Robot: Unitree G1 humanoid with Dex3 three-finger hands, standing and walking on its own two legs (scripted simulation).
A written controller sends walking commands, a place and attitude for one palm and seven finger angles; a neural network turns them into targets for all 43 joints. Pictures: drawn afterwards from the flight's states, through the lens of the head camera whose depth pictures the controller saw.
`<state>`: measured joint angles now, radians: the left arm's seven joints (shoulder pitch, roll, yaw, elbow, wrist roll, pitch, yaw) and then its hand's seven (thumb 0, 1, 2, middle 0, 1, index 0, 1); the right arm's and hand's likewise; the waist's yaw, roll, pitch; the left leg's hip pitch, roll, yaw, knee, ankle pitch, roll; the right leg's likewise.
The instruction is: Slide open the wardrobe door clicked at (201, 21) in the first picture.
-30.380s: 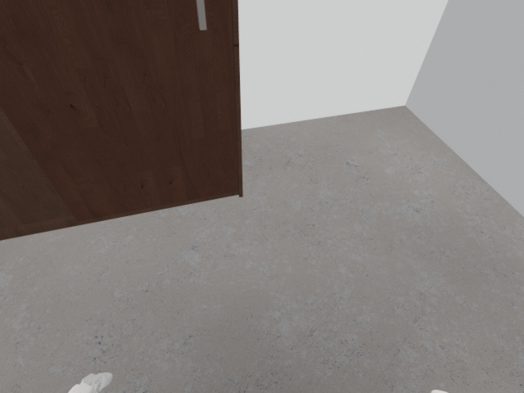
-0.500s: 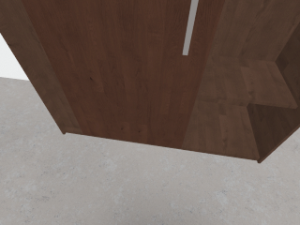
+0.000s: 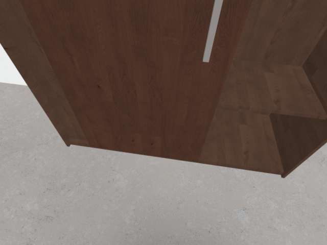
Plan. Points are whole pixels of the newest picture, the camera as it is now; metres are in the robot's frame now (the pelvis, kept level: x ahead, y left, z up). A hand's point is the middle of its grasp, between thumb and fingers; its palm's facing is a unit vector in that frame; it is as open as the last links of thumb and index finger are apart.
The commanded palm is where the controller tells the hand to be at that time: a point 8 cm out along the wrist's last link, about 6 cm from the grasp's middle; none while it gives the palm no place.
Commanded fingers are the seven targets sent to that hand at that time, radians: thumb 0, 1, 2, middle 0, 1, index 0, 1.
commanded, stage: look to check the result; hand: right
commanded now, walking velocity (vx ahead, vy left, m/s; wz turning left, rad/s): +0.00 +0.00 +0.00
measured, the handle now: (214, 16) +0.71 -0.11 +0.22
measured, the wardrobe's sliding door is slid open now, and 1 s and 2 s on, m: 0.57 0.57 0.57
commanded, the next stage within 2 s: stand and wait in 0.14 s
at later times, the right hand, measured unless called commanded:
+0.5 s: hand out of the picture +0.08 -0.21 -0.16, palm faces -0.02 +0.95 -0.31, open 7.4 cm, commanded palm none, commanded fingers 0.00 -0.90 -0.90 0.20 0.30 0.20 0.30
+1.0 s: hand out of the picture +0.07 -0.20 -0.16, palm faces -0.02 +0.95 -0.30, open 7.4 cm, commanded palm none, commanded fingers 0.00 -0.90 -0.90 0.20 0.30 0.20 0.30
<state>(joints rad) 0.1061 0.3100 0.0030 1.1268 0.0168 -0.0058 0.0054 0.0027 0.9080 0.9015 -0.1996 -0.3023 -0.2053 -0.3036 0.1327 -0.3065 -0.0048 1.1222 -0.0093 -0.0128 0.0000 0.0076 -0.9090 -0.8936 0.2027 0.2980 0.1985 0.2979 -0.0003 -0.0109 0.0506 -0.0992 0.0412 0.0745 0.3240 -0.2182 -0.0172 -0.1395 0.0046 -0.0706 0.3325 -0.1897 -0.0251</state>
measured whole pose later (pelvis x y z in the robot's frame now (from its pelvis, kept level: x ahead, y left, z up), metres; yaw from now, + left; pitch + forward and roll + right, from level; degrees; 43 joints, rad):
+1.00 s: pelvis +0.00 +0.03 +0.00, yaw +0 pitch -1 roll +0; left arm 0.12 0.31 0.00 1.13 0.02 0.00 0.01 0.00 0.91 0.90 -0.20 -0.30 -0.21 -0.30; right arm 0.13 -0.30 0.00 1.12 -0.01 -0.02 0.00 0.01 -0.91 -0.89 0.20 0.30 0.20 0.30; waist 0.00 -0.01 0.05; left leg -0.06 -0.01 0.09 0.28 -0.21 0.02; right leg -0.11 -0.04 -0.06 0.31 -0.18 0.02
